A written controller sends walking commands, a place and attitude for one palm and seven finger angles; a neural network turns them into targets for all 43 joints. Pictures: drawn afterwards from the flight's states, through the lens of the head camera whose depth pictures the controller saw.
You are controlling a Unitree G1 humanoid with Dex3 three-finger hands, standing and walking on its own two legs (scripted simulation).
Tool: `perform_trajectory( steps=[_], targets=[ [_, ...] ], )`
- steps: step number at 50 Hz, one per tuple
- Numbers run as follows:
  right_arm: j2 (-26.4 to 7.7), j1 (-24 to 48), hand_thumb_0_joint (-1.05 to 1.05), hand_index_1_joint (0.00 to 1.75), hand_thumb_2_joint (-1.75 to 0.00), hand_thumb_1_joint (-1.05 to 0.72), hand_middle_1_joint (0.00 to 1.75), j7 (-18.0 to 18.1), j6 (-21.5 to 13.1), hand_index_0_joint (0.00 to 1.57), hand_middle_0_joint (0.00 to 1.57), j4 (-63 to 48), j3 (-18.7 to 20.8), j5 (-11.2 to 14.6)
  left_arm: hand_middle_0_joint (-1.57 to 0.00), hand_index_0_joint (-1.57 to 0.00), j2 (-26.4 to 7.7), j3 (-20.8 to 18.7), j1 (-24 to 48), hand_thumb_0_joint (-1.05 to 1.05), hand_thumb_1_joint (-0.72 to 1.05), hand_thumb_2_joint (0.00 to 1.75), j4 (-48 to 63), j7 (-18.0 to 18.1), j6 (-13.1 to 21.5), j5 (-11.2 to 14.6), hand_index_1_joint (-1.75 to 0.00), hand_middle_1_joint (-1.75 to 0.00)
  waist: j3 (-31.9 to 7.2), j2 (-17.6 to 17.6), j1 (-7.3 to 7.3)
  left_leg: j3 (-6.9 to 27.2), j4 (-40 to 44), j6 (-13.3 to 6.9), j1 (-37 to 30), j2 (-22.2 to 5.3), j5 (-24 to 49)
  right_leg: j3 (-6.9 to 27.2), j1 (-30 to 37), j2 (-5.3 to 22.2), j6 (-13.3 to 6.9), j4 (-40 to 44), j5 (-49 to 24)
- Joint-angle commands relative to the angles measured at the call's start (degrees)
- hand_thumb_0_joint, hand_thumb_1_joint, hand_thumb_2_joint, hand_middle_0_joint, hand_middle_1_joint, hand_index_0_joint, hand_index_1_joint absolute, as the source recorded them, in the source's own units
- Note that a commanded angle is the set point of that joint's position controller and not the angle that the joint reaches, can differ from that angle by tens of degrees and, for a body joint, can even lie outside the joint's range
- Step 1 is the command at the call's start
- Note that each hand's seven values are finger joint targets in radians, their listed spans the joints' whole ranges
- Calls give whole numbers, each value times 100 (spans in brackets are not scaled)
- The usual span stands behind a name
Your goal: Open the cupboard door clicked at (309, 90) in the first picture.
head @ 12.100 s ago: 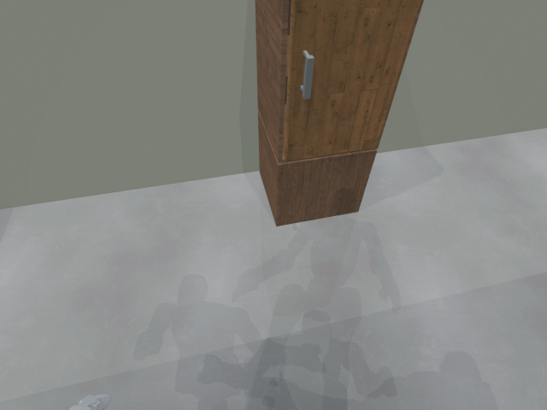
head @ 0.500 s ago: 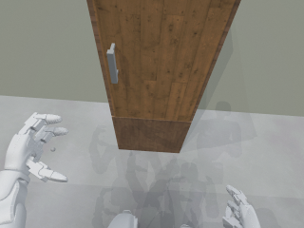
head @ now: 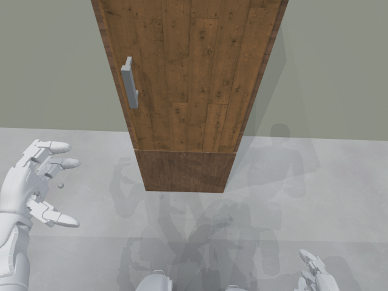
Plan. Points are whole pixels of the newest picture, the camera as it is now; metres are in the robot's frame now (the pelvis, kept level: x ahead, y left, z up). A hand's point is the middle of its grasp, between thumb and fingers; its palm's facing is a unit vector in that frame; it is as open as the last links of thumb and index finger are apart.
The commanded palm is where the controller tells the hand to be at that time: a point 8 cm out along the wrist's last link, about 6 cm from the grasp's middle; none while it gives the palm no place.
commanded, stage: raise the hand with hooked fingers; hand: left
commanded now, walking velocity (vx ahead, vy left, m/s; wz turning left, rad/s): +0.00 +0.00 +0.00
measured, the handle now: (131, 83) +0.59 +0.20 +0.06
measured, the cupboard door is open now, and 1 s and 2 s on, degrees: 0 0 0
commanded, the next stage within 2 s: move the hooked fingers beside the handle in 0.14 s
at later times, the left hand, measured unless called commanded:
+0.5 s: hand (77, 165) +0.33 +0.25 +0.06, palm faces +0.03 -1.00 -0.02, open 14.0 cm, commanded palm +0.31 +0.31 +0.07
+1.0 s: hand (90, 134) +0.41 +0.25 +0.06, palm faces +0.04 -1.00 -0.01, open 14.0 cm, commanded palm +0.39 +0.31 +0.06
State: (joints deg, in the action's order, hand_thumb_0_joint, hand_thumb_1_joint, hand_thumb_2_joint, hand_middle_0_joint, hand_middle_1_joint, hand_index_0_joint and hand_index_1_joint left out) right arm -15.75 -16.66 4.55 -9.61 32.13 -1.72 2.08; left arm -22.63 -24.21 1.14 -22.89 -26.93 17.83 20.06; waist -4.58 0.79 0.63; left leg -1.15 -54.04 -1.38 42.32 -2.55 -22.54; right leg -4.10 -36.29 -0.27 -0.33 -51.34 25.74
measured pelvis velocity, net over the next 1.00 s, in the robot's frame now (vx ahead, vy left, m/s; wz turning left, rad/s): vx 0.00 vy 0.00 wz -0.02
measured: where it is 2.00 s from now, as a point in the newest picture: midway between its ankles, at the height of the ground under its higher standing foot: outside the picture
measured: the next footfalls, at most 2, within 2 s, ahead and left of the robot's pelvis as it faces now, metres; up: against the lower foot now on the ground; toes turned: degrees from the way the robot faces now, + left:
none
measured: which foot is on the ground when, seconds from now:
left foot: down 0.00-1.00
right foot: down 0.00-1.00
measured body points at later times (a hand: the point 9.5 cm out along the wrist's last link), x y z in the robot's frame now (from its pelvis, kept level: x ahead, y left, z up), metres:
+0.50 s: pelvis +0.00 -0.01 +0.00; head +0.06 +0.00 +0.44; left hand +0.32 +0.31 +0.07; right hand +0.15 -0.26 -0.09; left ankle +0.04 +0.10 -0.69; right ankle +0.00 -0.12 -0.69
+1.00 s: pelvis +0.00 +0.00 -0.01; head +0.09 +0.01 +0.43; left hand +0.40 +0.31 +0.06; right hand +0.08 -0.28 -0.11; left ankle +0.04 +0.10 -0.69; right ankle +0.00 -0.12 -0.69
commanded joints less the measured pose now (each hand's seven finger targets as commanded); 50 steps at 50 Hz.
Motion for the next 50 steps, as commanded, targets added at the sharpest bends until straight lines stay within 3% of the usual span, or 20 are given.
perform_trajectory(
  steps=[1, 3, 4, 10, 12, 15, 17, 21, 23, 24, 26, 27, 30, 33, 35, 37, 39, 41, 44, 50],
  targets=[
    [-833, 158, 0, 30, -90, -90, 30, 60, -278, 20, 20, -770, 349, 45, -30, -30, -1505, -580, 1019, 0, -50, 30, 1131, 9, 383, 209, -120, -120, -1599, 418, -31, 258, 802, -13, -1454, 206, 1217, 139, 289, -227, -81, 705, -1291],
    [-834, 184, 0, 30, -90, -90, 30, 65, -264, 20, 20, -757, 340, 66, -30, -30, -1402, -467, 1065, 0, -50, 30, 962, -28, 324, 194, -120, -120, -1371, 512, -15, 271, 844, 5, -1367, 203, 1018, 111, 130, -216, -82, 730, -1092],
    [-840, 193, 0, 30, -90, -90, 30, 74, -257, 20, 20, -763, 339, 58, -30, -30, -1415, -485, 1098, 0, -50, 30, 895, -39, 287, 206, -120, -120, -1301, 373, 5, 264, 846, -9, -1297, 207, 902, 137, 124, -206, -65, 781, -1006],
    [-844, 185, 0, 30, -90, -90, 30, 81, -244, 20, 20, -788, 325, 44, -30, -30, -1427, -492, 1130, 0, -50, 30, 839, -95, 284, 232, -120, -120, -1415, 227, -24, 232, 739, -30, -1231, 234, 1042, 207, 271, -209, -74, 756, -1184],
    [-820, 226, 0, 30, -90, -90, 30, 72, -254, 20, 20, -785, 323, 59, -30, -30, -1465, -485, 1209, 0, -50, 30, 961, -95, 343, 187, -120, -120, -1475, 480, -23, 217, 743, -18, -1300, 230, 1043, 216, 248, -191, -73, 736, -1180],
    [-860, 162, 0, 30, -90, -90, 30, 128, -237, 20, 20, -655, 305, 38, -30, -30, -1626, -511, 1999, 0, -50, 30, 700, -23, 384, 125, -120, -120, -1303, 270, 124, 268, 687, -24, -1151, 200, 779, 248, 46, -207, -67, 735, -880],
    [-837, 158, 0, 30, -90, -90, 30, 158, -241, 20, 20, -586, 295, 54, -30, -30, -1491, -279, 2481, 0, -50, 30, 528, -12, 403, 17, -120, -120, -1365, 454, 204, 297, 706, -25, -1258, 192, 641, 244, -129, -182, -67, 729, -726],
    [-861, 58, 0, 30, -90, -90, 30, 177, -224, 20, 20, -492, 303, 43, -30, -30, -1529, -121, 3023, 0, -50, 30, 284, 10, 382, -125, -120, -120, -1698, 506, 215, 325, 669, -36, -1414, 179, 799, 257, -100, -166, -83, 679, -879],
    [-850, 4, 0, 30, -90, -90, 30, 142, -189, 20, 20, -488, 319, 34, -30, -30, -1609, -230, 2857, 0, -50, 30, 128, 78, 365, -185, -120, -120, -1862, 612, 99, 344, 693, -9, -1525, 180, 1048, 204, -3, -166, -108, 620, -1083],
    [-849, 10, 0, 30, -90, -90, 30, 122, -159, 20, 20, -502, 317, 34, -30, -30, -1583, -208, 2850, 0, -50, 30, 19, 103, 330, -190, -120, -120, -1838, 499, 105, 316, 689, -17, -1447, 186, 1034, 215, 35, -159, -89, 636, -1107],
    [-880, -31, 0, 30, -90, -90, 30, 99, -58, 20, 20, -498, 298, 29, -30, -30, -1930, -550, 2866, 0, -50, 30, -413, 153, 259, -186, -120, -120, -1748, 236, 54, 251, 648, -23, -1090, 192, 1037, 276, 244, -167, -68, 633, -1209],
    [-876, -53, 0, 30, -90, -90, 30, 92, -12, 20, 20, -484, 305, 39, -30, -30, -1933, -529, 3010, 0, -50, 30, -519, 164, 252, -213, -120, -120, -1696, 254, 96, 219, 634, -27, -1050, 189, 1033, 288, 212, -159, -52, 639, -1234],
    [-877, -164, 0, 30, -90, -90, 30, 44, 73, 20, 20, -528, 337, 12, -30, -30, -2027, -608, 3119, 0, -50, 30, -523, 201, 327, -272, -120, -120, -1937, 475, 33, 212, 578, -22, -1166, 189, 1396, 268, 295, -187, -95, 511, -1581],
    [-862, -243, 0, 30, -90, -90, 30, -12, 138, 20, 20, -511, 372, 18, -30, -30, -1832, -419, 3305, 0, -50, 30, -449, 190, 464, -293, -120, -120, -2059, 578, 129, 200, 557, -18, -1341, 167, 1554, 252, 180, -207, -74, 500, -1735],
    [-896, -329, 0, 30, -90, -90, 30, -13, 197, 20, 20, -476, 380, 18, -30, -30, -1839, -439, 3343, 0, -50, 30, -774, 181, 468, -278, -120, -120, -1910, 223, 180, 217, 529, -42, -1157, 157, 1482, 248, 175, -239, -75, 499, -1713],
    [-924, -380, 0, 30, -90, -90, 30, 3, 265, 20, 20, -396, 390, 30, -30, -30, -1861, -388, 3721, 0, -50, 30, -1019, 173, 467, -329, -120, -120, -1825, 227, 280, 197, 527, -48, -1050, 154, 1250, 270, -6, -218, -37, 524, -1523],
    [-932, -437, 0, 30, -90, -90, 30, 8, 312, 20, 20, -335, 407, 17, -30, -30, -1974, -442, 3954, 0, -50, 30, -1178, 191, 504, -383, -120, -120, -1860, 380, 278, 189, 507, -50, -1069, 162, 1197, 292, -66, -206, -44, 533, -1427],
    [-951, -508, 0, 30, -90, -90, 30, 17, 362, 20, 20, -305, 417, -6, -30, -30, -2248, -619, 4233, 0, -50, 30, -1141, 194, 612, -429, -120, -120, -2230, 349, 258, 202, 432, -64, -1143, 150, 1448, 321, 100, -215, -56, 437, -1671],
    [-922, -556, 0, 30, -90, -90, 30, -2, 421, 20, 20, -253, 424, -10, -30, -30, -2124, -471, 4397, 0, -50, 30, -1247, 195, 713, -504, -120, -120, -2276, 675, 285, 238, 427, -33, -1383, 125, 1575, 266, -146, -229, -79, 406, -1639],
    [-973, -684, 0, 30, -90, -90, 30, -25, 582, 20, 20, -189, 406, -36, -30, -30, -2446, -645, 4857, 0, -50, 30, -1996, 202, 689, -592, -120, -120, -2191, 422, 339, 221, 324, -70, -1036, 124, 1489, 291, -136, -252, -74, 353, -1651]
  ],
)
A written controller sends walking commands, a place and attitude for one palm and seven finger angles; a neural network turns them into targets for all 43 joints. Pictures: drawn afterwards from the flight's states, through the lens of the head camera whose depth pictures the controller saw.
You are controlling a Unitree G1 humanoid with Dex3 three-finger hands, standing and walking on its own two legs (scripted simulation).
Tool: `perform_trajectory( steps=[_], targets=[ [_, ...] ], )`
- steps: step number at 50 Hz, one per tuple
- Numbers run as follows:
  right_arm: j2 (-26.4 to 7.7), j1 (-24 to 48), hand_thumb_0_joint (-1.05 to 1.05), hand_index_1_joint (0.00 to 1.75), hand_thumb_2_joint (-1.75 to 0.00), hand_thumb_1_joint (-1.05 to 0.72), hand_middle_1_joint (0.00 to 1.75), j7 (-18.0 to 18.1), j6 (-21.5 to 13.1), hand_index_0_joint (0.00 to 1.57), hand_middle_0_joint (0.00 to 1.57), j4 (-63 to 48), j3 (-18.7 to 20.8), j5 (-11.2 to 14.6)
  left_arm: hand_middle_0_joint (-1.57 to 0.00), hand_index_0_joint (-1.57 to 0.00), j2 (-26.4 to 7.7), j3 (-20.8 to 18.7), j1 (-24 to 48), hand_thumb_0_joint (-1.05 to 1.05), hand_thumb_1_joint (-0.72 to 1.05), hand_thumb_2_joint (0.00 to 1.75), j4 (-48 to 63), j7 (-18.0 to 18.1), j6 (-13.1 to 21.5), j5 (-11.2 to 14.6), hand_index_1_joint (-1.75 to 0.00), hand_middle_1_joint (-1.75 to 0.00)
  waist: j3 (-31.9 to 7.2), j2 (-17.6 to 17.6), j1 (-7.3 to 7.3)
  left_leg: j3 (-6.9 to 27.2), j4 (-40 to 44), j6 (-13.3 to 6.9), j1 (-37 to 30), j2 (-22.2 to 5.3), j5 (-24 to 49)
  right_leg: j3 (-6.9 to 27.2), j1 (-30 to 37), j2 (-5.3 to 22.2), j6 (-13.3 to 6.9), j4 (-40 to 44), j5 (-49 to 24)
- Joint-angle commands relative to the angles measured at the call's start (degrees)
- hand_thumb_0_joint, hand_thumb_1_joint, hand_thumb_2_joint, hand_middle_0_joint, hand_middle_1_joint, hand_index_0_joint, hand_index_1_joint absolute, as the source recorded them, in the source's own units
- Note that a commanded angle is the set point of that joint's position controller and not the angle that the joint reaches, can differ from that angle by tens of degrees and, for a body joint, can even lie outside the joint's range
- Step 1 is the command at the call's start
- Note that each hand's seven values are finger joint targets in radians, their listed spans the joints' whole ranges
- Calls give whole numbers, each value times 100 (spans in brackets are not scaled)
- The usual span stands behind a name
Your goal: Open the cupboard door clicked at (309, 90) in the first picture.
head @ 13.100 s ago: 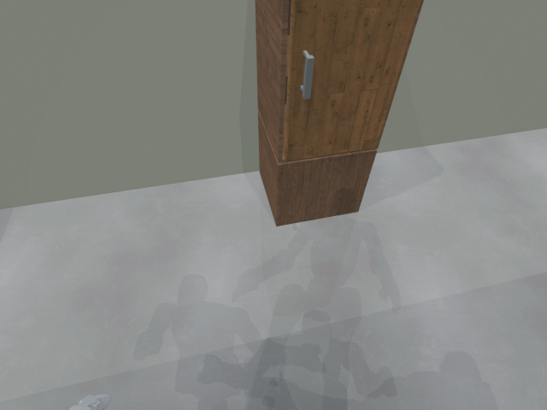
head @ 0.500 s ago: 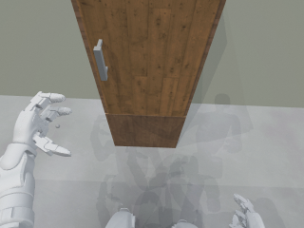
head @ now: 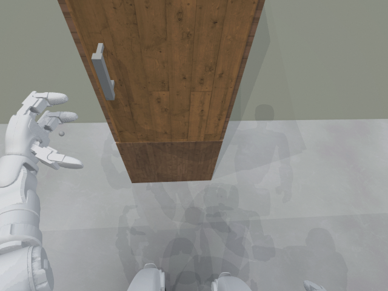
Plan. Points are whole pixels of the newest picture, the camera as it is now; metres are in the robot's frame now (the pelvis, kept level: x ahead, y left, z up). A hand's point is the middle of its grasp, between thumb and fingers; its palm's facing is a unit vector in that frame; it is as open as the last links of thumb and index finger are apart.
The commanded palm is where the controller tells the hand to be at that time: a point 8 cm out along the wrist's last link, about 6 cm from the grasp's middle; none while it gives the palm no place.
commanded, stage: move the hooked fingers beside the handle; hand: left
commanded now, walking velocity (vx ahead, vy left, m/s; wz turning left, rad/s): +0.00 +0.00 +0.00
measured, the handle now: (105, 72) +0.59 +0.22 +0.06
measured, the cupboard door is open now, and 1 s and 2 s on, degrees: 0 0 0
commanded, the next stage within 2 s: slide the fingers in behind the handle in 1.64 s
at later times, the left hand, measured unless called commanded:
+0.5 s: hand (67, 105) +0.48 +0.28 +0.07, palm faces +0.05 -1.00 -0.01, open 14.0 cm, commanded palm +0.46 +0.32 +0.06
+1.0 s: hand (74, 85) +0.54 +0.28 +0.07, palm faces +0.04 -1.00 +0.00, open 14.0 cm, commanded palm +0.51 +0.30 +0.06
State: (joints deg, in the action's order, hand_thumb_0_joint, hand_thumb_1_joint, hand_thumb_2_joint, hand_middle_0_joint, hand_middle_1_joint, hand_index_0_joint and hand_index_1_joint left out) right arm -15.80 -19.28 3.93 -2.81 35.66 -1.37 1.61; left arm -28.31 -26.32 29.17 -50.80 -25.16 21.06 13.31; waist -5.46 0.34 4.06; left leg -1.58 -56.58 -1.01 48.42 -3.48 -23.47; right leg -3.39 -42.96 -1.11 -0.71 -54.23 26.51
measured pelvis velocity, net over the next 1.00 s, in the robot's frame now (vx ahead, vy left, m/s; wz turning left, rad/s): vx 0.00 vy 0.02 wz -0.05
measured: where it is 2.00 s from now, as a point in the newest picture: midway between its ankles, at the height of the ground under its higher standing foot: outside the picture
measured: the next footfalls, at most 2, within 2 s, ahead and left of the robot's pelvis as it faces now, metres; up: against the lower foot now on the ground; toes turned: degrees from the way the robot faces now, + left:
none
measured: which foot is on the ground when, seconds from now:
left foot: down 0.00-1.00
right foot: down 0.00-1.00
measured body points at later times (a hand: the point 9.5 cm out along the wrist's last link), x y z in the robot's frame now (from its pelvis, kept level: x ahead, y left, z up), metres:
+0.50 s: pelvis -0.01 +0.01 -0.01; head +0.12 +0.05 +0.42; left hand +0.47 +0.33 +0.07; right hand +0.01 -0.26 -0.11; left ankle +0.04 +0.11 -0.68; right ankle +0.00 -0.12 -0.68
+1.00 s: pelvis +0.00 +0.02 -0.02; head +0.16 +0.06 +0.40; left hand +0.53 +0.33 +0.07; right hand -0.03 -0.25 -0.11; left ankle +0.04 +0.11 -0.68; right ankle +0.00 -0.12 -0.68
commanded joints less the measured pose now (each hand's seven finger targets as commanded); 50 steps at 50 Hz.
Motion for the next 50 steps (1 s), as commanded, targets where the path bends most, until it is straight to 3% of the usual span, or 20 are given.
perform_trajectory(
  steps=[1, 4, 8, 11, 13, 14, 16, 17, 23, 24, 26, 30, 33, 38, 39, 42, 44, 46, 47, 50],
  targets=[
    [-984, -447, 0, 30, -90, -90, 30, 38, -62, 20, 20, -527, 365, 12, -30, -30, -1999, -492, 2159, 0, -50, 30, 634, 24, 365, 43, -120, -120, -2098, 458, 17, 262, 575, -105, -1599, 203, 1521, 224, 479, -165, -18, 641, -1689],
    [-998, -500, 0, 30, -90, -90, 30, 35, 8, 20, 20, -474, 347, 10, -30, -30, -2001, -310, 2719, 0, -50, 30, 300, 13, 397, -73, -120, -120, -1932, 558, 167, 293, 529, -108, -1502, 179, 1272, 213, 144, -167, -10, 635, -1385],
    [-1031, -614, 0, 30, -90, -90, 30, 7, 65, 20, 20, -437, 369, -27, -30, -30, -1999, -252, 3061, 0, -50, 30, 265, 26, 571, -144, -120, -120, -2378, 849, 163, 404, 449, -66, -1942, 149, 1524, 158, -133, -189, -53, 522, -1353],
    [-1070, -686, 0, 30, -90, -90, 30, 9, 150, 20, 20, -358, 344, -29, -30, -30, -2150, -283, 3365, 0, -50, 30, -161, 33, 489, -184, -120, -120, -2219, 666, 289, 408, 373, -92, -1676, 128, 1456, 173, -240, -194, -20, 503, -1343],
    [-1101, -738, 0, 30, -90, -90, 30, 11, 203, 20, 20, -372, 334, -38, -30, -30, -2330, -358, 3380, 0, -50, 30, -395, 50, 410, -254, -120, -120, -2173, 622, 265, 403, 371, -96, -1500, 134, 1290, 176, -225, -190, -21, 517, -1220],
    [-1107, -752, 0, 30, -90, -90, 30, 8, 211, 20, 20, -363, 329, -45, -30, -30, -2341, -297, 3654, 0, -50, 30, -278, 62, 414, -276, -120, -120, -2247, 677, 350, 407, 339, -113, -1521, 131, 1286, 185, -291, -185, -5, 502, -1207],
    [-1127, -836, 0, 30, -90, -90, 30, 8, 247, 20, 20, -367, 332, -76, -30, -30, -2646, -524, 3728, 0, -50, 30, -211, 110, 489, -338, -120, -120, -2587, 883, 250, 462, 298, -78, -1748, 112, 1553, 163, -293, -206, -40, 407, -1320],
    [-1111, -854, 0, 30, -90, -90, 30, -3, 259, 20, 20, -355, 334, -87, -30, -30, -2551, -430, 3855, 0, -50, 30, -127, 128, 522, -353, -120, -120, -2682, 945, 301, 478, 269, -74, -1874, 102, 1673, 147, -368, -211, -34, 384, -1369],
    [-1158, -1015, 0, 30, -90, -90, 30, -40, 376, 20, 20, -271, 318, -125, -30, -30, -2542, -327, 4151, 0, -50, 30, -477, 187, 449, -461, -120, -120, -2592, 1139, 433, 558, 232, -45, -1976, 56, 1699, 90, -744, -236, -41, 393, -1231],
    [-1184, -1068, 0, 30, -90, -90, 30, -36, 405, 20, 20, -242, 314, -139, -30, -30, -2638, -374, 4253, 0, -50, 30, -526, 214, 423, -483, -120, -120, -2582, 943, 472, 606, 235, -52, -1925, 40, 1699, 67, -736, -237, -34, 384, -1220],
    [-1178, -1121, 0, 30, -90, -90, 30, -48, 439, 20, 20, -233, 307, -153, -30, -30, -2582, -292, 4442, 0, -50, 30, -475, 235, 427, -511, -120, -120, -2693, 1186, 496, 623, 211, -37, -2115, 33, 1880, 58, -860, -246, -45, 364, -1277],
    [-1228, -1222, 0, 30, -90, -90, 30, -41, 502, 20, 20, -210, 257, -177, -30, -30, -2870, -444, 4622, 0, -50, 30, -930, 303, 326, -573, -120, -120, -2400, 876, 619, 631, 171, -81, -1688, 27, 1607, 56, -899, -260, -31, 373, -1151],
    [-1234, -1285, 0, 30, -90, -90, 30, -52, 534, 20, 20, -240, 248, -205, -30, -30, -3231, -590, 4784, 0, -50, 30, -819, 322, 362, -701, -120, -120, -2771, 1086, 593, 582, 46, -86, -1714, 26, 1889, 102, -755, -258, -18, 311, -1394],
    [-1261, -1375, 0, 30, -90, -90, 30, -74, 619, 20, 20, -224, 209, -211, -30, -30, -3269, -498, 5007, 0, -50, 30, -1119, 248, 282, -754, -120, -120, -2682, 1219, 731, 646, -45, -69, -1720, -15, 1931, 65, -1055, -278, -22, 276, -1333],
    [-1288, -1415, 0, 30, -90, -90, 30, -65, 632, 20, 20, -220, 199, -220, -30, -30, -3427, -577, 5149, 0, -50, 30, -1086, 257, 256, -764, -120, -120, -2693, 1232, 751, 679, -41, -67, -1712, -29, 1969, 46, -1071, -276, -21, 253, -1339],
    [-1292, -1490, 0, 30, -90, -90, 30, -75, 661, 20, 20, -175, 185, -243, -30, -30, -3384, -430, 5501, 0, -50, 30, -1069, 249, 195, -846, -120, -120, -2853, 1517, 837, 769, -108, -29, -1986, -60, 2148, 8, -1372, -281, -33, 207, -1323],
    [-1293, -1550, 0, 30, -90, -90, 30, -97, 677, 20, 20, -197, 198, -274, -30, -30, -3260, -444, 5227, 0, -50, 30, -1127, 266, 139, -831, -120, -120, -2916, 1446, 786, 801, -81, -21, -2082, -75, 2252, -31, -1366, -290, -38, 215, -1344],
    [-1271, -1597, 0, 30, -90, -90, 30, -139, 717, 20, 20, -216, 226, -294, -30, -30, -3152, -444, 5053, 0, -50, 30, -853, 251, 163, -799, -120, -120, -3310, 1659, 674, 825, -98, 29, -2481, -95, 2799, -68, -1316, -305, -52, 171, -1563],
    [-1251, -1596, 0, 30, -90, -90, 30, -168, 731, 20, 20, -214, 245, -295, -30, -30, -2967, -354, 5014, 0, -50, 30, -767, 241, 145, -766, -120, -120, -3336, 1672, 684, 815, -117, 37, -2547, -98, 2861, -71, -1339, -315, -44, 193, -1594],
    [-1250, -1624, 0, 30, -90, -90, 30, -189, 795, 20, 20, -242, 251, -282, -30, -30, -3082, -548, 4784, 0, -50, 30, -717, 287, 98, -713, -120, -120, -3181, 1410, 614, 773, -65, 1, -2364, -80, 2866, -74, -1081, -346, -50, 231, -1717]
  ],
)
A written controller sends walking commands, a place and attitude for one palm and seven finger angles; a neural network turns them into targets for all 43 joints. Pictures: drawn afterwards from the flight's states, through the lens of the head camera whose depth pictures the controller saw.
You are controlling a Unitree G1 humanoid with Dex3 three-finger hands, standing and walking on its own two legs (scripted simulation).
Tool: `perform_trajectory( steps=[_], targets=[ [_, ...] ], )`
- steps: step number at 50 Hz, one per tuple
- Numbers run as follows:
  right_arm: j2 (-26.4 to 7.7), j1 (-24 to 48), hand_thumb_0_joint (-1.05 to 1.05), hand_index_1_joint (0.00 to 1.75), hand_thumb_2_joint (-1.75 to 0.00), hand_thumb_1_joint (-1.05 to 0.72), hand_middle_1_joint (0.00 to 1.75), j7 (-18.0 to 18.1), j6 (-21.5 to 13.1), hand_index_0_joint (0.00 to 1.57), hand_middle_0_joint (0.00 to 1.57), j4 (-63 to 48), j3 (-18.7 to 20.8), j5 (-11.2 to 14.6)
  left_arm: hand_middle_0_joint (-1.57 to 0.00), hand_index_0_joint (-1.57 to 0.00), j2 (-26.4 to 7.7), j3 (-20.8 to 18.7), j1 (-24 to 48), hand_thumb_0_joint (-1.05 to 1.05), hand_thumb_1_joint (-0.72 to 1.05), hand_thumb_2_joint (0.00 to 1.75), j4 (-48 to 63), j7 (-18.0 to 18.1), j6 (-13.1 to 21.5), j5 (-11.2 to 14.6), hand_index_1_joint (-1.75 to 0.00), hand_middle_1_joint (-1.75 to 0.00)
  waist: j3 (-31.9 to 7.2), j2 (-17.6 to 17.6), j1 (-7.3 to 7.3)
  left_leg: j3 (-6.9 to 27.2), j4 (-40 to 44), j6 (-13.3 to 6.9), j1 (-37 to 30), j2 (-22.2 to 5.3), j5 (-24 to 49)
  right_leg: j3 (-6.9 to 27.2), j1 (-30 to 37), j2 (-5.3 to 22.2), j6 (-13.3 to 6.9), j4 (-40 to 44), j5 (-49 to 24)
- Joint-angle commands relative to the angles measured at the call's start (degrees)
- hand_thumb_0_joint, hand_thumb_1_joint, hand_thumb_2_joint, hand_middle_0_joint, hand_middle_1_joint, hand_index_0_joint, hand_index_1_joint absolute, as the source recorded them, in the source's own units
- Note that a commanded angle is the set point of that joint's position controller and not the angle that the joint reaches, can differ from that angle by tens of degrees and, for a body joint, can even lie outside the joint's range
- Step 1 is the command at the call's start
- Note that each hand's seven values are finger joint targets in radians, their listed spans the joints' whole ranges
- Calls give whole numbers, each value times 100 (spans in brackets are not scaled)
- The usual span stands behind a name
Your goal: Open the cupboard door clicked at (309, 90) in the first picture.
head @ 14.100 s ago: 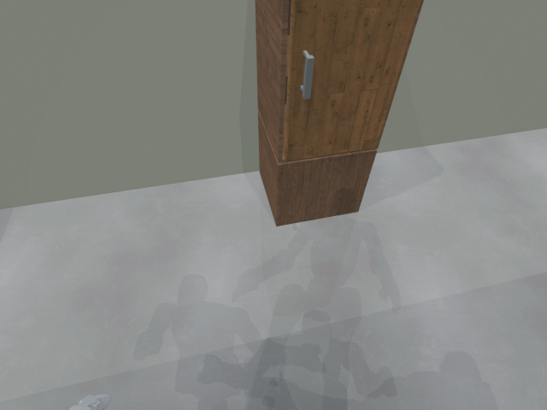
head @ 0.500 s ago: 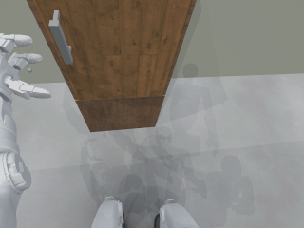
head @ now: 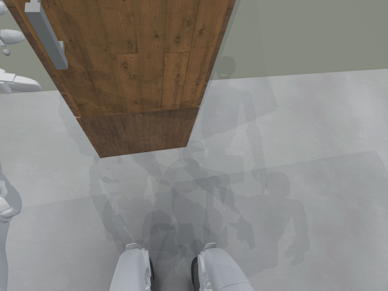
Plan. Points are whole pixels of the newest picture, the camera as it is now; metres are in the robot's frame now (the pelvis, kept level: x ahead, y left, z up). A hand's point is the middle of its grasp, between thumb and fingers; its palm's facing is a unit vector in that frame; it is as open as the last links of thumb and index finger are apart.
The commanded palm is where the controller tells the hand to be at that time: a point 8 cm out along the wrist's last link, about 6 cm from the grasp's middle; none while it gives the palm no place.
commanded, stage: move the hooked fingers beside the handle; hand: left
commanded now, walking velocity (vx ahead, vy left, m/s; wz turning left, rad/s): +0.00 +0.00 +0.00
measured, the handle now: (49, 31) +0.58 +0.23 +0.09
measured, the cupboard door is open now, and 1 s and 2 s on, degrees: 0 0 0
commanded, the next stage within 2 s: slide the fingers in behind the handle in 0.64 s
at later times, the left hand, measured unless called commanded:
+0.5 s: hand (14, 60) +0.51 +0.27 +0.09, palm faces +0.11 -0.99 -0.01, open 14.0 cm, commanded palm +0.50 +0.30 +0.08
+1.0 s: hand (23, 55) +0.53 +0.26 +0.08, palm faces +0.09 -1.00 +0.00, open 14.0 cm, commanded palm +0.51 +0.28 +0.08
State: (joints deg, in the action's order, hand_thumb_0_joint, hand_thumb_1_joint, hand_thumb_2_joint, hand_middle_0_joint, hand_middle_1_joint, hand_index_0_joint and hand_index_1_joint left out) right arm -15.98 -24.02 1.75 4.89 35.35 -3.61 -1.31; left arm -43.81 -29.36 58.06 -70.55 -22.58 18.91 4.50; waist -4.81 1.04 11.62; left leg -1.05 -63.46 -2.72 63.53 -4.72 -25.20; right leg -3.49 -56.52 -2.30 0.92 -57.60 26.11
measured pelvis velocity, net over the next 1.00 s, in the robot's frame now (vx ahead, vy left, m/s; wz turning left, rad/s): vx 0.00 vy -0.01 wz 0.01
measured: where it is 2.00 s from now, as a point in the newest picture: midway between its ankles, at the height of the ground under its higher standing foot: outside the picture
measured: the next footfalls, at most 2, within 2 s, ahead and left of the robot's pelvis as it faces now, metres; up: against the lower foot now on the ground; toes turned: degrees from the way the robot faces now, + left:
none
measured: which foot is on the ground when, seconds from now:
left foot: down 0.00-1.00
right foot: down 0.00-1.00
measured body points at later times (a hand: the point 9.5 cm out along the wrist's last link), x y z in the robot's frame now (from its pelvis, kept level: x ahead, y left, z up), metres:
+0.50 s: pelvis +0.00 -0.01 +0.00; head +0.14 +0.03 +0.43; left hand +0.50 +0.32 +0.09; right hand +0.01 -0.28 -0.09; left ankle +0.04 +0.09 -0.66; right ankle +0.01 -0.14 -0.66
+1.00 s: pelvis +0.00 -0.01 +0.00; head +0.16 +0.03 +0.42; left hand +0.52 +0.31 +0.09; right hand -0.02 -0.28 -0.10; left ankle +0.03 +0.09 -0.66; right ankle +0.01 -0.14 -0.66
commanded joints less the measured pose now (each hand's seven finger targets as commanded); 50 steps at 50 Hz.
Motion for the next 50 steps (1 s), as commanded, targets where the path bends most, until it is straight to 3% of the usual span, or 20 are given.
perform_trajectory(
  steps=[1, 2, 5, 7, 10, 15, 17, 19, 21, 22, 27, 28, 30, 34, 35, 36, 40, 45, 47, 50],
  targets=[
    [-1215, -1115, 0, 30, -90, -90, 30, 17, 32, 20, 20, -238, 482, 15, -30, -30, -1504, -231, 1935, 0, -50, 30, 1404, 59, 320, 171, -120, -120, -3275, 1366, -140, 661, 616, 155, -3850, 58, 3020, -39, 340, -227, -186, 589, -1751],
    [-1217, -1114, 0, 30, -90, -90, 30, 7, 45, 20, 20, -249, 489, 12, -30, -30, -1633, -342, 1858, 0, -50, 30, 1440, 118, 336, 130, -120, -120, -3230, 1399, -197, 675, 647, 173, -3836, 59, 2978, -53, 348, -231, -200, 593, -1692],
    [-1190, -1082, 0, 30, -90, -90, 30, -7, 50, 20, 20, -260, 502, 3, -30, -30, -1599, -367, 1958, 0, -50, 30, 1731, 263, 479, 122, -120, -120, -3240, 1386, -182, 666, 675, 169, -3922, 64, 2920, -48, 409, -250, -216, 606, -1668],
    [-1143, -1031, 0, 30, -90, -90, 30, -27, 55, 20, 20, -220, 503, 16, -30, -30, -1280, -120, 2040, 0, -50, 30, 1718, 310, 548, 100, -120, -120, -3072, 1565, -118, 697, 720, 216, -4089, 49, 2901, -67, 214, -248, -217, 656, -1549],
    [-1184, -1008, 0, 30, -90, -90, 30, -5, 42, 20, 20, -181, 484, 28, -30, -30, -1273, -122, 1972, 0, -50, 30, 1359, 324, 528, 143, -120, -120, -2714, 1198, -48, 651, 788, 149, -3746, 82, 2367, -30, 303, -250, -218, 751, -1366],
    [-1154, -956, 0, 30, -90, -90, 30, 21, 24, 20, 20, -201, 478, 28, -30, -30, -1028, 91, 1951, 0, -50, 30, 1311, 264, 572, 147, -120, -120, -2741, 1226, -31, 673, 789, 161, -3844, 87, 2441, -36, 250, -224, -230, 723, -1404],
    [-1184, -918, 0, 30, -90, -90, 30, 39, 15, 20, 20, -199, 464, 46, -30, -30, -1213, -27, 1935, 0, -50, 30, 1088, 252, 556, 170, -120, -120, -2631, 995, -33, 634, 770, 133, -3527, 104, 2198, -3, 348, -208, -203, 730, -1338],
    [-1161, -867, 0, 30, -90, -90, 30, 51, 5, 20, 20, -223, 431, 71, -30, -30, -1108, 128, 1997, 0, -50, 30, 927, 236, 514, 143, -120, -120, -2415, 1014, 15, 580, 768, 113, -3271, 133, 1970, 21, 339, -191, -193, 732, -1260],
    [-1171, -856, 0, 30, -90, -90, 30, 63, -24, 20, 20, -224, 431, 67, -30, -30, -1108, 158, 2203, 0, -50, 30, 959, 257, 554, 132, -120, -120, -2513, 1092, 70, 602, 713, 106, -3340, 126, 1939, 36, 197, -181, -187, 692, -1220],
    [-1196, -864, 0, 30, -90, -90, 30, 81, -30, 20, 20, -201, 427, 62, -30, -30, -1284, 62, 2312, 0, -50, 30, 955, 275, 563, 109, -120, -120, -2523, 966, 79, 608, 669, 97, -3209, 120, 1839, 52, 204, -170, -179, 676, -1166],
    [-1193, -903, 0, 30, -90, -90, 30, 81, -66, 20, 20, -183, 419, 38, -30, -30, -1477, -25, 2480, 0, -50, 30, 1153, 280, 658, 71, -120, -120, -3058, 1311, 23, 630, 530, 112, -3431, 120, 2208, 77, 263, -169, -188, 543, -1379],
    [-1179, -903, 0, 30, -90, -90, 30, 74, -55, 20, 20, -174, 427, 44, -30, -30, -1354, 47, 2396, 0, -50, 30, 1123, 268, 632, 69, -120, -120, -3049, 1299, 26, 626, 530, 118, -3474, 114, 2276, 62, 266, -174, -187, 552, -1433],
    [-1191, -929, 0, 30, -90, -90, 30, 70, -43, 20, 20, -181, 423, 48, -30, -30, -1480, -68, 2335, 0, -50, 30, 1098, 248, 582, 84, -120, -120, -3151, 1303, -7, 593, 470, 95, -3405, 127, 2347, 84, 352, -184, -192, 521, -1537],
    [-1200, -926, 0, 30, -90, -90, 30, 91, -21, 20, 20, -211, 387, 77, -30, -30, -1785, -193, 2301, 0, -50, 30, 922, 236, 400, 30, -120, -120, -2890, 1062, 18, 510, 464, 45, -2888, 134, 2050, 132, 576, -182, -141, 574, -1524],
    [-1200, -919, 0, 30, -90, -90, 30, 105, -38, 20, 20, -232, 376, 70, -30, -30, -1954, -328, 2310, 0, -50, 30, 1038, 232, 444, 50, -120, -120, -3015, 1164, -51, 474, 424, 35, -2863, 149, 2119, 166, 692, -186, -155, 536, -1632],
    [-1206, -932, 0, 30, -90, -90, 30, 107, -33, 20, 20, -219, 376, 73, -30, -30, -1974, -298, 2330, 0, -50, 30, 1034, 220, 448, 23, -120, -120, -3095, 1136, -12, 483, 419, 42, -2889, 144, 2169, 158, 687, -183, -146, 526, -1673],
    [-1172, -967, 0, 30, -90, -90, 30, 95, -63, 20, 20, -158, 383, 75, -30, -30, -1619, -74, 2391, 0, -50, 30, 1070, 146, 497, 106, -120, -120, -3019, 1214, 72, 524, 400, 46, -3050, 121, 2176, 126, 463, -212, -165, 535, -1590],
    [-1158, -1047, 0, 30, -90, -90, 30, 74, -74, 20, 20, -101, 399, 62, -30, -30, -1348, 49, 2377, 0, -50, 30, 1106, 117, 393, 185, -120, -120, -3034, 1371, 34, 555, 462, 69, -3235, 119, 2278, 79, 371, -209, -177, 555, -1581],
    [-1180, -1064, 0, 30, -90, -90, 30, 70, -62, 20, 20, -108, 418, 54, -30, -30, -1427, -48, 2272, 0, -50, 30, 1148, 188, 372, 167, -120, -120, -3130, 1239, 13, 566, 486, 73, -3264, 109, 2326, 66, 419, -207, -158, 568, -1615],
    [-1143, -1093, 0, 30, -90, -90, 30, 38, -66, 20, 20, -100, 432, 38, -30, -30, -1232, 19, 2306, 0, -50, 30, 1174, 325, 404, 121, -120, -120, -2988, 1209, 23, 595, 502, 83, -3327, 109, 2341, 28, 291, -217, -185, 559, -1546]
  ],
)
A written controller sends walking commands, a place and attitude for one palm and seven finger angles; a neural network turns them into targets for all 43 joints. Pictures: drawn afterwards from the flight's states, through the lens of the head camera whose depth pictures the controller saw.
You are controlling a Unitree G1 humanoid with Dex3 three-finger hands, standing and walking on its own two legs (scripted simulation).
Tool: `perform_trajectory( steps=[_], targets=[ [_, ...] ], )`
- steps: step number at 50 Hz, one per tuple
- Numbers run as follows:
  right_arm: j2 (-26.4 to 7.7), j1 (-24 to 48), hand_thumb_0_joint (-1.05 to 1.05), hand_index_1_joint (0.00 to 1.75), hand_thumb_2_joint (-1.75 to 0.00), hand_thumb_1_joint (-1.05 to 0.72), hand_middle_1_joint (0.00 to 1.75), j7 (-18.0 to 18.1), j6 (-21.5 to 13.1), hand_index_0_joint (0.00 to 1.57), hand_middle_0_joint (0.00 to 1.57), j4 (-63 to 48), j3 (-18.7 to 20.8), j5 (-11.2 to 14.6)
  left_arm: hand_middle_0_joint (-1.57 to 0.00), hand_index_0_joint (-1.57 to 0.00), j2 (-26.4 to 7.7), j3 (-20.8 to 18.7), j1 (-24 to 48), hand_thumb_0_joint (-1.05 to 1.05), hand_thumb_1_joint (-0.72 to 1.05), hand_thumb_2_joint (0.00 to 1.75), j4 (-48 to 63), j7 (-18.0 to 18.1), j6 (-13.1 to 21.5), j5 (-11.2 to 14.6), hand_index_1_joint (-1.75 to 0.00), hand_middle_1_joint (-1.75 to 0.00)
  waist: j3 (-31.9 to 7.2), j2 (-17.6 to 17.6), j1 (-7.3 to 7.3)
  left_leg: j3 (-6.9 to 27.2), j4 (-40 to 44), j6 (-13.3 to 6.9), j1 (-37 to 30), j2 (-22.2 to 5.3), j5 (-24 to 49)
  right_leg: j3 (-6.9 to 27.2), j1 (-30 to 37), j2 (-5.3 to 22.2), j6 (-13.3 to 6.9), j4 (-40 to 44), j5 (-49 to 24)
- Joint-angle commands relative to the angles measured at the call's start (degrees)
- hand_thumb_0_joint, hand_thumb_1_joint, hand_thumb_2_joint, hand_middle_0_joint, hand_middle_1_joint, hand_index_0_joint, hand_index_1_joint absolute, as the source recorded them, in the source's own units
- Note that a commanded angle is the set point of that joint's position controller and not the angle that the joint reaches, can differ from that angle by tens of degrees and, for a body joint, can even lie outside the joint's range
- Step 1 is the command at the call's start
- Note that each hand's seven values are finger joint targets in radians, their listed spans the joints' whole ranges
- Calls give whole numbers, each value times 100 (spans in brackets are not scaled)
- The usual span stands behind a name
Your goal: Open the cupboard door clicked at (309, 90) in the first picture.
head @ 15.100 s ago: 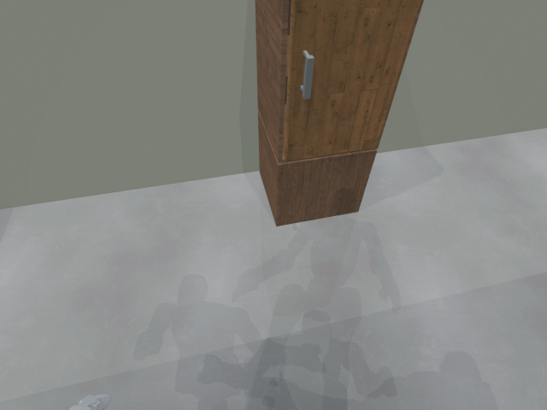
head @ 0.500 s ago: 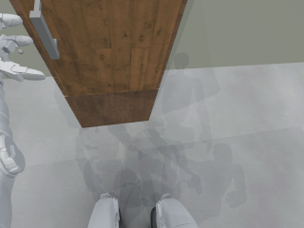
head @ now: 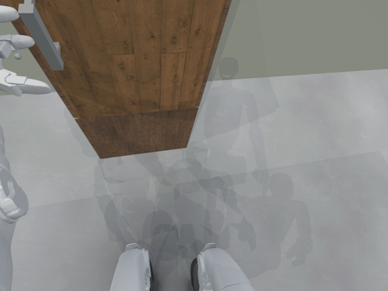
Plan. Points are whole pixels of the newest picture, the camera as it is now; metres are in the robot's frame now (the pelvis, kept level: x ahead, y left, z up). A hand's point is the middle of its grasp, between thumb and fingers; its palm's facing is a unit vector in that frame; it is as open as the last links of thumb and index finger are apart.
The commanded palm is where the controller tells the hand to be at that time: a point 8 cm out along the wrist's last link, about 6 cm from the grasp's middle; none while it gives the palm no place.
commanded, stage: slide the fingers in behind the handle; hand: left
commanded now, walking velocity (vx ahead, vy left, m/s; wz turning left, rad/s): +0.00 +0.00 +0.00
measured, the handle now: (44, 32) +0.58 +0.23 +0.09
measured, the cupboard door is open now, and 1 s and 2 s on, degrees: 0 0 0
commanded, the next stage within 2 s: close the thumb around the handle in 1.34 s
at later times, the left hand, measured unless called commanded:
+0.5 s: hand (40, 57) +0.53 +0.23 +0.09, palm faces +0.10 -1.00 +0.00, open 14.0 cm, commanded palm +0.51 +0.26 +0.08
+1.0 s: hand (61, 56) +0.53 +0.20 +0.09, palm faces +0.12 -0.99 -0.01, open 14.0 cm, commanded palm +0.50 +0.23 +0.08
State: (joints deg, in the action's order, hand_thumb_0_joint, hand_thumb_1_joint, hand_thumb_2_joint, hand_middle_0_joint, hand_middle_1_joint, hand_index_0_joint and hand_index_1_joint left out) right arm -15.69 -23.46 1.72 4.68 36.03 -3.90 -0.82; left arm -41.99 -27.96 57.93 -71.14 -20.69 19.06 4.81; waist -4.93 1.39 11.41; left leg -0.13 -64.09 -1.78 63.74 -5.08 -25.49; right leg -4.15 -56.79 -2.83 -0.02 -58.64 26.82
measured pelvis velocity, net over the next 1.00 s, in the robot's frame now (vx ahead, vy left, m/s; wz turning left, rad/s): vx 0.00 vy -0.01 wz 0.01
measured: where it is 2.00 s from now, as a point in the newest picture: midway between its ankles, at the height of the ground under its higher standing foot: outside the picture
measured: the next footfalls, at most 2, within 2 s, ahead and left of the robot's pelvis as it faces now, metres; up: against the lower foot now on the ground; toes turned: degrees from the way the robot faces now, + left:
none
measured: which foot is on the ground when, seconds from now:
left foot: down 0.00-1.00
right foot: down 0.00-1.00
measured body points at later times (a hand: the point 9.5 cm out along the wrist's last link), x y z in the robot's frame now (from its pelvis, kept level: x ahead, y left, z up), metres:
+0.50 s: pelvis +0.00 +0.00 +0.00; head +0.14 +0.04 +0.43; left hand +0.51 +0.29 +0.09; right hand +0.00 -0.26 -0.10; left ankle +0.03 +0.10 -0.65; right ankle +0.00 -0.13 -0.65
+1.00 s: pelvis +0.00 -0.01 +0.00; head +0.14 +0.02 +0.43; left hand +0.52 +0.25 +0.09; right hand -0.01 -0.27 -0.10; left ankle +0.03 +0.10 -0.65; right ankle +0.00 -0.13 -0.65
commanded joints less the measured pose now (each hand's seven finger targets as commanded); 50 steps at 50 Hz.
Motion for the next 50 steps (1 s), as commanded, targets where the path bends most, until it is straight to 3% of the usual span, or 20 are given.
perform_trajectory(
  steps=[1, 2, 4, 6, 7, 8, 11, 14, 16, 18, 20, 23, 28, 31, 32, 39, 42, 45, 47, 50],
  targets=[
    [-1168, -1111, 0, 30, -90, -90, 30, 28, -52, 20, 20, -169, 456, -18, -30, -30, -1360, -62, 2407, 0, -50, 30, 1268, 184, 405, 74, -120, -120, -2985, 1269, 56, 492, 567, -1, -3323, 149, 2293, 103, 290, -152, -76, 666, -1560],
    [-1167, -1126, 0, 30, -90, -90, 30, 26, -56, 20, 20, -149, 458, -22, -30, -30, -1438, -136, 2465, 0, -50, 30, 1257, 243, 424, 64, -120, -120, -2941, 1151, 75, 489, 564, -12, -3271, 144, 2253, 105, 339, -156, -71, 681, -1560],
    [-1160, -1143, 0, 30, -90, -90, 30, 1, -59, 20, 20, -174, 474, -49, -30, -30, -1402, -143, 2424, 0, -50, 30, 1418, 342, 494, 15, -120, -120, -3123, 1304, 5, 514, 595, 15, -3456, 152, 2425, 90, 384, -155, -96, 645, -1623],
    [-1140, -1140, 0, 30, -90, -90, 30, -34, -56, 20, 20, -137, 502, -68, -30, -30, -1192, -27, 2454, 0, -50, 30, 1527, 413, 578, -20, -120, -120, -3234, 1418, 29, 556, 570, 49, -3732, 128, 2642, 68, 222, -158, -104, 624, -1672],
    [-1126, -1129, 0, 30, -90, -90, 30, -51, -49, 20, 20, -136, 502, -61, -30, -30, -1030, 61, 2364, 0, -50, 30, 1393, 432, 554, -13, -120, -120, -3067, 1364, 53, 548, 589, 53, -3669, 136, 2553, 59, 203, -169, -102, 661, -1627],
    [-1144, -1141, 0, 30, -90, -90, 30, -51, -38, 20, 20, -121, 500, -66, -30, -30, -1092, 14, 2376, 0, -50, 30, 1415, 454, 562, -9, -120, -120, -3028, 1277, 49, 568, 621, 56, -3671, 126, 2581, 46, 256, -165, -108, 668, -1640],
    [-1116, -1122, 0, 30, -90, -90, 30, -79, -33, 20, 20, -129, 524, -79, -30, -30, -817, 131, 2405, 0, -50, 30, 1554, 491, 595, 30, -120, -120, -3205, 1372, 21, 602, 641, 80, -3892, 128, 2720, 20, 226, -175, -121, 651, -1666],
    [-1116, -1085, 0, 30, -90, -90, 30, -92, -16, 20, 20, -165, 519, -56, -30, -30, -862, 35, 2148, 0, -50, 30, 1301, 566, 538, 39, -120, -120, -2883, 1070, 11, 522, 690, 44, -3533, 157, 2429, 46, 387, -173, -99, 724, -1611],
    [-1098, -1054, 0, 30, -90, -90, 30, -92, -15, 20, 20, -192, 508, -61, -30, -30, -829, 63, 2153, 0, -50, 30, 1350, 626, 577, -4, -120, -120, -2873, 1143, -25, 500, 701, 53, -3529, 172, 2448, 51, 398, -159, -108, 699, -1647],
    [-1086, -1021, 0, 30, -90, -90, 30, -98, -16, 20, 20, -205, 514, -69, -30, -30, -650, 215, 2285, 0, -50, 30, 1422, 690, 623, -24, -120, -120, -2786, 1110, 43, 536, 740, 58, -3566, 157, 2305, 39, 288, -155, -107, 709, -1496],
    [-1070, -1033, 0, 30, -90, -90, 30, -118, -38, 20, 20, -216, 535, -86, -30, -30, -578, 168, 2232, 0, -50, 30, 1526, 744, 720, 9, -120, -120, -2959, 1126, -15, 529, 693, 55, -3640, 172, 2431, 52, 355, -167, -130, 675, -1590],
    [-1082, -1018, 0, 30, -90, -90, 30, -118, -37, 20, 20, -180, 532, -72, -30, -30, -568, 203, 2320, 0, -50, 30, 1264, 802, 705, -28, -120, -120, -2758, 910, 70, 502, 706, 39, -3366, 185, 2143, 75, 376, -151, -96, 705, -1480],
    [-1064, -1013, 0, 30, -90, -90, 30, -128, -59, 20, 20, -174, 535, -92, -30, -30, -519, 236, 2413, 0, -50, 30, 1383, 876, 757, -79, -120, -120, -2934, 1063, 33, 506, 674, 52, -3470, 189, 2260, 82, 375, -133, -107, 661, -1541],
    [-1042, -1005, 0, 30, -90, -90, 30, -151, -61, 20, 20, -172, 555, -91, -30, -30, -295, 326, 2339, 0, -50, 30, 1438, 930, 802, -45, -120, -120, -3055, 1074, 19, 515, 662, 62, -3599, 186, 2343, 76, 334, -141, -110, 648, -1573],
    [-1032, -1007, 0, 30, -90, -90, 30, -152, -66, 20, 20, -136, 549, -100, -30, -30, -200, 410, 2483, 0, -50, 30, 1433, 947, 793, -38, -120, -120, -3008, 987, 85, 518, 651, 52, -3539, 184, 2288, 72, 344, -139, -97, 647, -1568],
    [-1028, -1019, 0, 30, -90, -90, 30, -173, -71, 20, 20, -150, 551, -110, -30, -30, -345, 250, 2433, 0, -50, 30, 1401, 1173, 780, -118, -120, -120, -2947, 900, 30, 426, 659, 20, -3275, 230, 2130, 127, 581, -130, -87, 690, -1616],
    [-989, -1008, 0, 30, -90, -90, 30, -202, -85, 20, 20, -154, 566, -116, -30, -30, -221, 313, 2364, 0, -50, 30, 1585, 1199, 875, -128, -120, -120, -3214, 1026, -38, 401, 621, 33, -3403, 244, 2338, 144, 689, -131, -97, 641, -1824],
    [-1004, -1033, 0, 30, -90, -90, 30, -196, -79, 20, 20, -144, 558, -111, -30, -30, -219, 274, 2263, 0, -50, 30, 1390, 1221, 851, -102, -120, -120, -2943, 679, 21, 362, 632, -14, -3120, 264, 2156, 165, 809, -140, -78, 686, -1821],
    [-979, -982, 0, 30, -90, -90, 30, -199, -89, 20, 20, -139, 551, -91, -30, -30, 3, 541, 2404, 0, -50, 30, 1348, 1206, 833, -148, -120, -120, -2831, 835, 89, 352, 652, 2, -3083, 264, 1998, 174, 673, -123, -72, 708, -1701],
    [-1015, -1022, 0, 30, -90, -90, 30, -177, -97, 20, 20, -140, 565, -99, -30, -30, -257, 313, 2347, 0, -50, 30, 1397, 1190, 861, -109, -120, -120, -2956, 789, 30, 327, 638, -23, -3052, 279, 2016, 218, 840, -127, -82, 713, -1780]
  ],
)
